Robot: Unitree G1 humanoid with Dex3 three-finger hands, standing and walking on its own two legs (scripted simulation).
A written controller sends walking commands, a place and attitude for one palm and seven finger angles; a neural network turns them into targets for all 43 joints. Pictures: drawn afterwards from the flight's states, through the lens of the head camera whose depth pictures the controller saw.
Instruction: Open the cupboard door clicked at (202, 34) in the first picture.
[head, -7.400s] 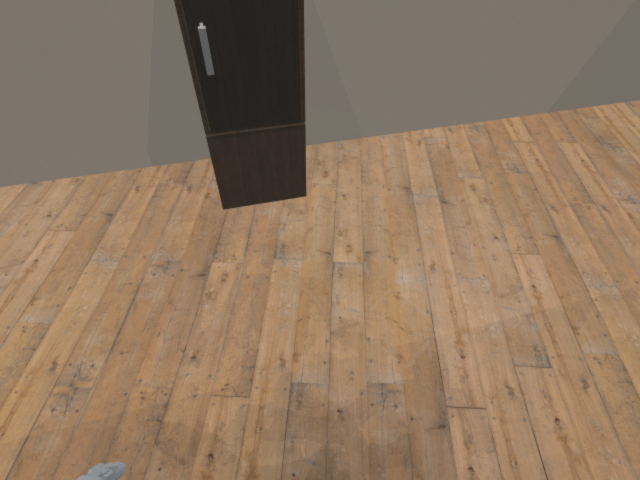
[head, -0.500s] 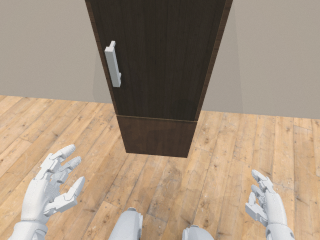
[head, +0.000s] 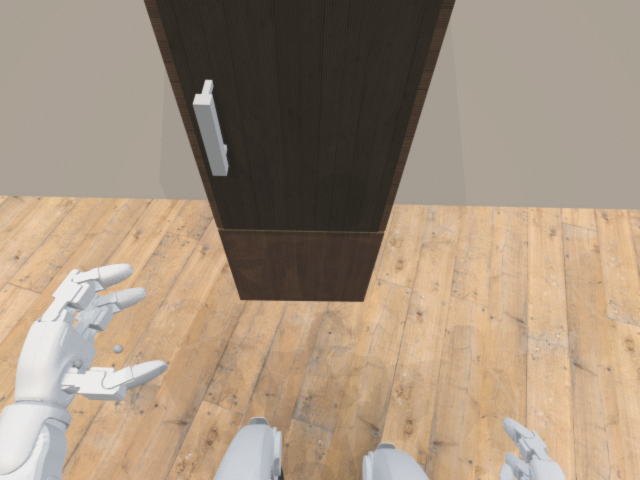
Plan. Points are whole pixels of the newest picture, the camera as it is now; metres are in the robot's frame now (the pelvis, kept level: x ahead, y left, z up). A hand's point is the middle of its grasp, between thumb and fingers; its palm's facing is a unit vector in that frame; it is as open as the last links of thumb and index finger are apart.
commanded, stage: raise the hand with hooked fingers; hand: left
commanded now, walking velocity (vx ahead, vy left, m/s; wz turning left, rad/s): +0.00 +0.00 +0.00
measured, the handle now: (214, 129) +0.60 +0.20 +0.05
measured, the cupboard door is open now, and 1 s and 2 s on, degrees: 0 0 0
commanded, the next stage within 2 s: move the hooked fingers beside the handle in 1.14 s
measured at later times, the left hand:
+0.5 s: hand (68, 323) +0.27 +0.29 +0.06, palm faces +0.06 -1.00 -0.05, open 13.9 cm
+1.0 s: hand (93, 306) +0.29 +0.27 +0.07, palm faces +0.05 -1.00 -0.05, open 14.0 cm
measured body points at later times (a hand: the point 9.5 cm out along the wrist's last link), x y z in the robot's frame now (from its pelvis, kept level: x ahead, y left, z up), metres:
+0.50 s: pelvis +0.00 +0.02 +0.01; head +0.07 +0.05 +0.46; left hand +0.26 +0.34 +0.07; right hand +0.18 -0.21 -0.06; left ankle +0.06 +0.11 -0.65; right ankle +0.00 -0.12 -0.65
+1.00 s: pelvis +0.00 -0.01 +0.01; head +0.07 +0.01 +0.46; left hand +0.28 +0.32 +0.07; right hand +0.15 -0.26 -0.07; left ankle +0.06 +0.11 -0.65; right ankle +0.00 -0.12 -0.65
